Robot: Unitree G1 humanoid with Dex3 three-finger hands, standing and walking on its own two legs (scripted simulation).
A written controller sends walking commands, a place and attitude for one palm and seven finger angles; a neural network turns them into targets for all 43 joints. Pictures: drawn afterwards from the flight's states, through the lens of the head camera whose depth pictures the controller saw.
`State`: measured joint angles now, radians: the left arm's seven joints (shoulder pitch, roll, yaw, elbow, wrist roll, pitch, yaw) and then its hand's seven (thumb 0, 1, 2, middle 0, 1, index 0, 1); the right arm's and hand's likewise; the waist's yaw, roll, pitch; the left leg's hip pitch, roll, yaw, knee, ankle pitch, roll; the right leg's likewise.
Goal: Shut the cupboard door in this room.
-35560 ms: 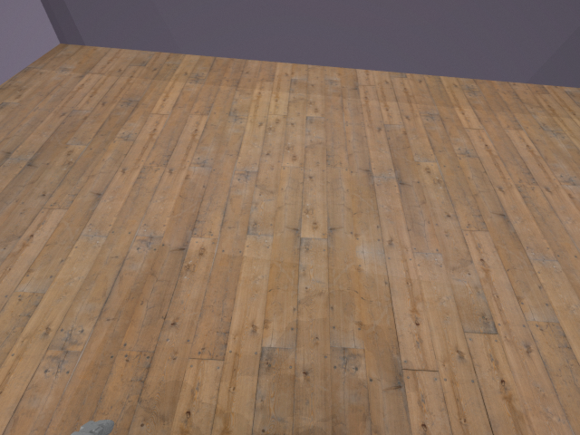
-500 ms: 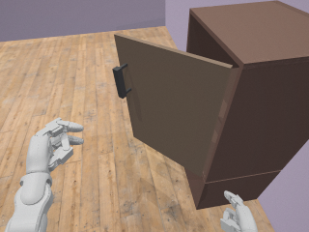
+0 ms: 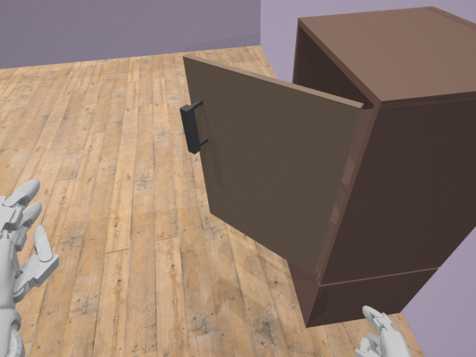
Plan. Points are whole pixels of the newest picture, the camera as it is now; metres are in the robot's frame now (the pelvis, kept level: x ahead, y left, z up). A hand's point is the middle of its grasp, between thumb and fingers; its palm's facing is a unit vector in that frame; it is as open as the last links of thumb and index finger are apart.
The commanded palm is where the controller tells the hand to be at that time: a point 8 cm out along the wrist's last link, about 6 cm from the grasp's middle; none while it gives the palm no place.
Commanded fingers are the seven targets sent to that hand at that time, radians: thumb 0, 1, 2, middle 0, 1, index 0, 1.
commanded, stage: draw the hand back to the body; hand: left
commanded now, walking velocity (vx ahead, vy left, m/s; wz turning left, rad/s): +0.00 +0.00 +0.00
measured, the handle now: (196, 126) +0.65 +0.21 +0.05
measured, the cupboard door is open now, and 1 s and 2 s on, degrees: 45 45 45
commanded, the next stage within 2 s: step back with the hand held close in 0.16 s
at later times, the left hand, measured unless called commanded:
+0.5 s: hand (54, 253) +0.19 +0.27 +0.15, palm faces +0.41 -0.79 -0.46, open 7.4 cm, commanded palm +0.13 +0.31 +0.17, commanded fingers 0.00 0.90 0.90 -0.20 -0.30 -0.20 -0.30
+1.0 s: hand (12, 296) +0.13 +0.29 +0.15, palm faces +0.45 -0.76 -0.47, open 7.4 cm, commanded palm +0.07 +0.32 +0.17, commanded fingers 0.00 0.90 0.90 -0.20 -0.30 -0.20 -0.30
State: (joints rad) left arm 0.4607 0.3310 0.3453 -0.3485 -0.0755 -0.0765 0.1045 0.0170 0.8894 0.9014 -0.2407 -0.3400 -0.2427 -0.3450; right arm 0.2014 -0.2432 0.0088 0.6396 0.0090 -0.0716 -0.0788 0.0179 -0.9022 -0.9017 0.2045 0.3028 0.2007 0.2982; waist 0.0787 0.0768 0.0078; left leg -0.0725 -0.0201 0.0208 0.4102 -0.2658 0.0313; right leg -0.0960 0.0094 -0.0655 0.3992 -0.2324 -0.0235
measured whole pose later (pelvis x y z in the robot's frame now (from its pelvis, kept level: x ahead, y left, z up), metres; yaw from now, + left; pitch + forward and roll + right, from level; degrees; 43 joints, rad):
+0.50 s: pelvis -0.01 +0.01 +0.00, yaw -1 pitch +0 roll -1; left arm 0.52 0.37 0.38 -0.38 -0.07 -0.15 0.11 0.02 0.89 0.90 -0.21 -0.30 -0.21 -0.31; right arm 0.20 -0.26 -0.01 0.60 0.01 -0.01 -0.07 0.02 -0.90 -0.90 0.21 0.30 0.20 0.30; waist 0.02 0.08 -0.02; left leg -0.20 -0.02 0.04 0.47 -0.27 0.04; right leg -0.21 0.01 -0.05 0.42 -0.21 -0.01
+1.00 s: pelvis -0.07 +0.02 -0.02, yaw -1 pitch +0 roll -1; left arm 0.51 0.39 0.44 -0.46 -0.02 -0.20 0.14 0.02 0.89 0.90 -0.21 -0.30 -0.21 -0.31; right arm 0.24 -0.23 0.00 0.54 0.01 -0.01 -0.09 0.02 -0.90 -0.90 0.21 0.30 0.20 0.30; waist 0.02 0.02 -0.01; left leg -0.39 -0.03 0.05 0.65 -0.28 0.07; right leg -0.40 -0.01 -0.04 0.60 -0.20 0.00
